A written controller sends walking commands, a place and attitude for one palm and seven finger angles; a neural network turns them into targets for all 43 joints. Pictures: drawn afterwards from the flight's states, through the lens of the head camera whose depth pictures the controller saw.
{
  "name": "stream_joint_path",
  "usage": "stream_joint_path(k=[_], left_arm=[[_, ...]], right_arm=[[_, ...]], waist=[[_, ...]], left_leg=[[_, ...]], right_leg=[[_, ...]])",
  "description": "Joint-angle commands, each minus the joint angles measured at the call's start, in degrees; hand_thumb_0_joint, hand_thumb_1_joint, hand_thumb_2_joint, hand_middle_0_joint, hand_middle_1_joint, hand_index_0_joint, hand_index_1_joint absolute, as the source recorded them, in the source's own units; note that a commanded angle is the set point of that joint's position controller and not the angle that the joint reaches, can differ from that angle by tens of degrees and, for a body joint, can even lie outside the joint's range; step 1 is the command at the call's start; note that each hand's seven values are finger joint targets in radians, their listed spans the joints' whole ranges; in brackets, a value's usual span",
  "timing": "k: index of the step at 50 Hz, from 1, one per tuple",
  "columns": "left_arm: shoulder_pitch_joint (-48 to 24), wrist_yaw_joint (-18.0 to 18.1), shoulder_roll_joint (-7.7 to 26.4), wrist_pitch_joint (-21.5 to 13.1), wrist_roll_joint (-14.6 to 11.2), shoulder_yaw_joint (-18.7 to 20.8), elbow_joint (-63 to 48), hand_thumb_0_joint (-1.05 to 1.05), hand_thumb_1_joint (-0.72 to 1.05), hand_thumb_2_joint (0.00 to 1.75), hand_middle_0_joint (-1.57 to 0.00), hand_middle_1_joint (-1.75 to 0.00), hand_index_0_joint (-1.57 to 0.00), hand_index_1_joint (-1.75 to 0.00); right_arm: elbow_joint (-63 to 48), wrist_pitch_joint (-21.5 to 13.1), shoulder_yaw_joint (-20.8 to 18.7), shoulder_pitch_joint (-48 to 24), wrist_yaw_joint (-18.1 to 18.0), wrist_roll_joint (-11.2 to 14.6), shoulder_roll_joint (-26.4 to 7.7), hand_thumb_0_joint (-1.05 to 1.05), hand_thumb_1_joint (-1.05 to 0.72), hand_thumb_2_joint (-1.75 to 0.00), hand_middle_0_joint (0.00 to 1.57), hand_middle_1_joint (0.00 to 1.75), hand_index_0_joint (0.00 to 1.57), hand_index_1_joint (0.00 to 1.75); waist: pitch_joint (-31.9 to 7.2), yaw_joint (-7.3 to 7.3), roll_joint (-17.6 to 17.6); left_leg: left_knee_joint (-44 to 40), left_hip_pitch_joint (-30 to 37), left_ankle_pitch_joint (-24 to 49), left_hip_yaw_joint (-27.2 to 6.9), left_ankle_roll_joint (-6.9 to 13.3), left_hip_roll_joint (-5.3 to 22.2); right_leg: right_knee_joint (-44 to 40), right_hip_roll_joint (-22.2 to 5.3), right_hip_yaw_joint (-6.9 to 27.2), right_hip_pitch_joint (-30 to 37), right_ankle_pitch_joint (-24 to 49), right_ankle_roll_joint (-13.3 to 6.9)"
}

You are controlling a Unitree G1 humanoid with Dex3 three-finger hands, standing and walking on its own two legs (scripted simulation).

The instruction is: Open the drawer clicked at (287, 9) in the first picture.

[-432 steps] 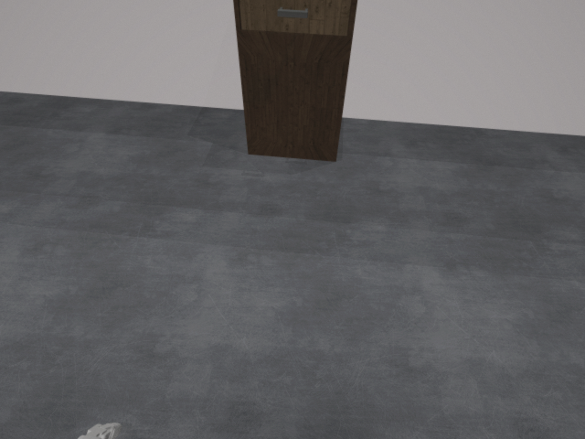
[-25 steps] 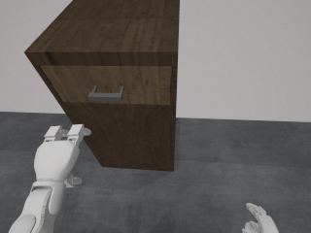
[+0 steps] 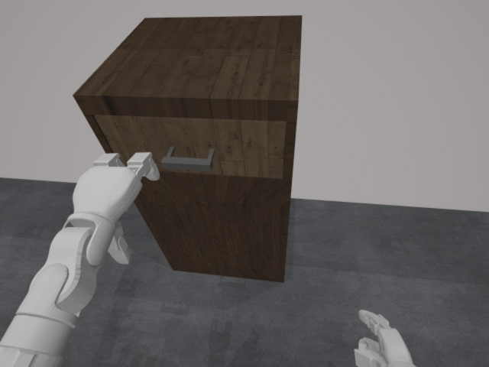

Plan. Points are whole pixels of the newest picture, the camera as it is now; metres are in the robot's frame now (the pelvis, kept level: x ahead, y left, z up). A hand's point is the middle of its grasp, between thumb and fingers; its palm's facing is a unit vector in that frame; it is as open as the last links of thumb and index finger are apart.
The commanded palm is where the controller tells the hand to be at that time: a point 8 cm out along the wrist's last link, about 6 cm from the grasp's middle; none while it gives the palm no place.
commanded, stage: raise the hand with hooked fingers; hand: left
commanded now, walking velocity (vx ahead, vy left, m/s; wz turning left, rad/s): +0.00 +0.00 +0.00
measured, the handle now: (189, 157) +0.55 +0.23 -0.01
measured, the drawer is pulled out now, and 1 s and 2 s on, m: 0.00 0.00 0.00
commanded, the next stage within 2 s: move the hooked fingers above the handle in 0.30 s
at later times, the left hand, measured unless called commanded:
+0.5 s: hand (138, 213) +0.31 +0.23 +0.09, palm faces +0.03 -0.05 -1.00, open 13.9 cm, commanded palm +0.29 +0.23 +0.15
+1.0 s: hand (151, 197) +0.36 +0.23 +0.06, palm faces -0.05 -0.04 -1.00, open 13.8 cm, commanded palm +0.36 +0.24 +0.13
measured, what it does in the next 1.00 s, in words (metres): stands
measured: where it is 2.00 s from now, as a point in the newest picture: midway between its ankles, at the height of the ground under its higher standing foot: outside the picture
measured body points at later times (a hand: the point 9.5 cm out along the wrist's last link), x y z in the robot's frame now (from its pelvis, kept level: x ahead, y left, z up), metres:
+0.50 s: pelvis +0.00 -0.01 +0.00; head +0.02 -0.06 +0.45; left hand +0.30 +0.23 +0.15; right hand +0.19 -0.24 -0.12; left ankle -0.03 +0.11 -0.74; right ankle +0.01 -0.13 -0.74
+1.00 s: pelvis -0.01 -0.01 +0.00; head +0.03 -0.03 +0.44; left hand +0.36 +0.23 +0.12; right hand +0.13 -0.26 -0.13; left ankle -0.03 +0.11 -0.74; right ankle +0.01 -0.13 -0.74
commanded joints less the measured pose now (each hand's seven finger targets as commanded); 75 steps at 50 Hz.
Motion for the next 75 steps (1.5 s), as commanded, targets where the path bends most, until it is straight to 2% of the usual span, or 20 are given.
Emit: stream_joint_path(k=[1, 8, 14, 22, 27, 31, 38, 43, 50, 53, 56, 59, 61, 63, 65, 67, 69, 72, 73, 75], left_arm=[[-10.87, 0.73, 9.72, -2.17, -1.08, 7.48, -9.85, 0.00, -0.50, 0.30, -0.30, -1.20, -0.30, -1.20], [-12.59, 4.52, 12.99, -5.53, -0.26, 11.71, -14.46, 0.00, -0.50, 0.30, -0.30, -1.20, -0.30, -1.20], [-13.02, 8.24, 11.55, -4.80, 0.14, 10.87, -12.38, 0.00, -0.50, 0.30, -0.30, -1.20, -0.30, -1.20], [-14.50, 5.49, 9.91, -0.95, 0.07, 6.83, -7.61, 0.00, -0.50, 0.30, -0.30, -1.20, -0.30, -1.20], [-19.88, 4.42, 10.95, -3.28, 0.69, 6.73, -4.51, 0.00, -0.50, 0.30, -0.30, -1.20, -0.30, -1.20], [-23.51, 5.44, 14.40, -6.13, 1.14, 10.13, -0.55, 0.00, -0.50, 0.30, -0.30, -1.20, -0.30, -1.20], [-27.77, 7.04, 14.13, -7.72, 1.53, 9.88, 6.56, 0.00, -0.50, 0.30, -0.30, -1.20, -0.30, -1.20], [-31.04, 6.58, 11.21, -8.36, 1.51, 6.29, 8.44, 0.00, -0.50, 0.30, -0.30, -1.20, -0.30, -1.20], [-40.70, 8.34, 14.54, -10.74, 2.77, 8.11, 15.53, 0.00, -0.50, 0.30, -0.30, -1.20, -0.30, -1.20], [-42.85, 10.26, 17.95, -11.57, 3.80, 11.33, 18.60, 0.00, -0.50, 0.30, -0.30, -1.20, -0.30, -1.20], [-44.65, 12.15, 14.84, -11.34, 4.60, 8.93, 19.56, 0.00, -0.50, 0.30, -0.30, -1.20, -0.30, -1.20], [-43.03, 12.78, 14.35, -9.69, 4.91, 8.81, 23.15, 0.00, -0.50, 0.30, -0.30, -1.20, -0.30, -1.20], [-44.80, 12.51, 10.96, -8.06, 4.80, 5.34, 26.38, 0.00, -0.50, 0.30, -0.30, -1.20, -0.30, -1.20], [-45.50, 11.97, 11.37, -7.03, 4.98, 5.25, 30.33, 0.00, -0.50, 0.30, -0.30, -1.20, -0.30, -1.20], [-48.10, 11.67, 13.75, -7.20, 5.69, 6.41, 29.25, 0.00, -0.50, 0.30, -0.30, -1.20, -0.30, -1.20], [-50.92, 11.51, 11.99, -8.07, 5.73, 4.62, 27.11, 0.00, -0.50, 0.30, -0.30, -1.20, -0.30, -1.20], [-51.05, 11.78, 13.88, -9.25, 5.48, 6.62, 27.81, 0.00, -0.50, 0.30, -0.30, -1.20, -0.30, -1.20], [-53.21, 12.88, 12.51, -10.35, 5.82, 5.89, 29.13, 0.00, -0.50, 0.30, -0.30, -1.20, -0.30, -1.20], [-54.00, 13.53, 14.56, -10.59, 6.08, 7.82, 29.96, 0.00, -0.50, 0.30, -0.30, -1.20, -0.30, -1.20], [-54.87, 14.97, 15.12, -10.07, 7.06, 8.17, 31.94, 0.00, -0.50, 0.30, -0.30, -1.20, -0.30, -1.20]], right_arm=[[-8.59, -2.27, -3.01, -5.11, -0.12, 0.30, -7.25, 0.00, -0.90, -0.90, 0.20, 0.30, 0.20, 0.30], [-8.74, -2.88, -3.73, -5.05, 0.14, 0.09, -7.61, 0.00, -0.90, -0.90, 0.20, 0.30, 0.20, 0.30], [-7.54, -3.39, -4.17, -4.78, 0.12, 0.60, -7.32, 0.00, -0.90, -0.90, 0.20, 0.30, 0.20, 0.30], [-7.34, -2.71, -3.70, -5.59, -0.57, 1.01, -7.72, 0.00, -0.90, -0.90, 0.20, 0.30, 0.20, 0.30], [-6.99, -2.97, -3.56, -4.88, -1.37, 0.83, -7.42, 0.00, -0.90, -0.90, 0.20, 0.30, 0.20, 0.30], [-6.14, -3.42, -3.70, -3.68, -1.96, 0.74, -7.30, 0.00, -0.90, -0.90, 0.20, 0.30, 0.20, 0.30], [-5.51, -3.83, -4.66, -1.42, -2.05, 1.01, -7.71, 0.00, -0.90, -0.90, 0.20, 0.30, 0.20, 0.30], [-5.62, -3.81, -5.47, 0.63, -1.84, 0.99, -8.18, 0.00, -0.90, -0.90, 0.20, 0.30, 0.20, 0.30], [-3.86, -3.48, -6.11, 4.85, -2.19, 1.06, -8.91, 0.00, -0.90, -0.90, 0.20, 0.30, 0.20, 0.30], [-3.20, -3.22, -6.53, 6.40, -2.26, 0.75, -9.21, 0.00, -0.90, -0.90, 0.20, 0.30, 0.20, 0.30], [-2.83, -3.20, -6.99, 7.65, -1.56, 0.77, -8.68, 0.00, -0.90, -0.90, 0.20, 0.30, 0.20, 0.30], [-2.68, -2.90, -7.31, 8.87, -0.93, 0.80, -9.18, 0.00, -0.90, -0.90, 0.20, 0.30, 0.20, 0.30], [-2.25, -2.59, -7.36, 9.37, -0.72, 1.04, -9.45, 0.00, -0.90, -0.90, 0.20, 0.30, 0.20, 0.30], [-2.14, -2.34, -7.22, 9.91, -0.77, 1.14, -9.99, 0.00, -0.90, -0.90, 0.20, 0.30, 0.20, 0.30], [-2.20, -1.93, -7.38, 10.80, -0.85, 0.98, -10.16, 0.00, -0.90, -0.90, 0.20, 0.30, 0.20, 0.30], [-2.39, -1.76, -7.56, 11.31, -0.85, 0.84, -9.80, 0.00, -0.90, -0.90, 0.20, 0.30, 0.20, 0.30], [-2.51, -1.62, -7.56, 11.94, -0.99, 0.77, -9.89, 0.00, -0.90, -0.90, 0.20, 0.30, 0.20, 0.30], [-1.89, -1.54, -7.69, 12.78, -0.87, 0.48, -9.69, 0.00, -0.90, -0.90, 0.20, 0.30, 0.20, 0.30], [-1.68, -1.54, -7.67, 13.20, -0.92, 0.34, -9.85, 0.00, -0.90, -0.90, 0.20, 0.30, 0.20, 0.30], [-1.26, -1.45, -7.56, 13.51, -0.68, 0.27, -9.61, 0.00, -0.90, -0.90, 0.20, 0.30, 0.20, 0.30]], waist=[[-13.75, -0.60, -4.11], [-17.26, 0.38, -2.66], [-16.49, -0.07, -1.74], [-14.76, -1.26, -6.70], [-13.95, -1.78, -6.14], [-14.84, -1.50, -5.04], [-16.87, -2.23, -4.02], [-18.72, -3.39, -4.23], [-19.09, -4.70, -4.96], [-21.82, -4.09, -3.55], [-23.68, -4.46, 0.45], [-24.89, -4.47, -1.75], [-22.75, -5.99, -3.51], [-20.96, -6.26, -5.00], [-24.65, -5.83, -4.50], [-26.57, -6.41, -3.04], [-26.43, -6.34, -3.09], [-25.51, -7.06, -3.12], [-25.89, -7.01, -4.20], [-25.81, -6.82, -2.04]], left_leg=[[-2.79, 0.30, 24.65, -0.02, 0.02, -0.67], [-2.89, 0.25, 23.20, -0.24, 0.09, -1.02], [-2.93, -0.31, 21.59, 0.55, 0.10, -1.33], [-3.27, -1.72, 18.30, 1.49, 0.80, -1.82], [-2.94, -1.88, 15.72, 1.69, 1.00, -2.11], [-2.56, -3.11, 15.26, 1.58, 0.92, -2.29], [-1.11, -4.83, 15.95, 1.96, 0.84, -2.38], [-0.01, -4.49, 17.03, 1.71, 1.06, -2.18], [1.28, -6.54, 15.03, 0.80, 1.20, -1.95], [2.02, -7.54, 16.98, 0.63, 0.96, -2.02], [3.25, -5.72, 21.78, 0.46, 0.43, -1.55], [3.97, -6.20, 24.55, 0.40, 0.45, -1.09], [3.93, -6.87, 22.28, 0.64, 0.58, -0.82], [3.58, -8.54, 20.62, 0.53, 0.72, -0.78], [4.13, -7.55, 22.16, 0.55, 0.86, -0.73], [4.86, -5.84, 24.10, 0.38, 0.90, -0.55], [5.43, -6.24, 25.10, -0.10, 1.01, -0.49], [6.21, -6.20, 26.22, -0.14, 0.93, -0.37], [6.35, -7.29, 26.53, -0.22, 0.96, -0.44], [6.74, -8.10, 26.60, 0.03, 0.75, -0.58]], right_leg=[[-1.08, 2.56, -0.08, 10.01, 17.10, -2.77], [-0.76, 2.55, 0.54, 10.78, 15.89, -2.93], [-0.98, 2.24, 0.72, 9.79, 15.30, -2.88], [-1.86, 2.04, 0.93, 10.23, 15.24, -2.17], [-2.24, 2.04, 1.23, 8.79, 12.94, -2.03], [-1.96, 1.93, 1.64, 9.10, 12.65, -2.11], [-0.99, 2.03, 1.79, 8.28, 13.69, -2.14], [0.18, 2.29, 1.25, 6.27, 14.31, -2.31], [1.72, 2.50, 1.04, 2.29, 11.14, -2.51], [3.02, 2.75, 1.02, 2.98, 12.36, -2.83], [4.68, 3.17, 0.35, 0.48, 14.73, -3.32], [5.31, 3.45, 0.23, 0.43, 16.34, -3.22], [4.98, 3.48, -0.03, -1.64, 15.14, -3.00], [4.78, 3.54, -0.12, -2.09, 13.73, -3.11], [5.47, 3.44, 0.35, -0.91, 15.17, -3.05], [5.74, 3.40, 0.49, -1.36, 16.13, -3.03], [6.15, 3.60, 0.54, -1.70, 16.14, -3.05], [6.56, 3.68, 0.43, -3.68, 16.35, -2.90], [6.80, 3.71, 0.33, -2.77, 16.82, -2.97], [7.47, 3.78, 0.44, -3.63, 17.25, -3.08]])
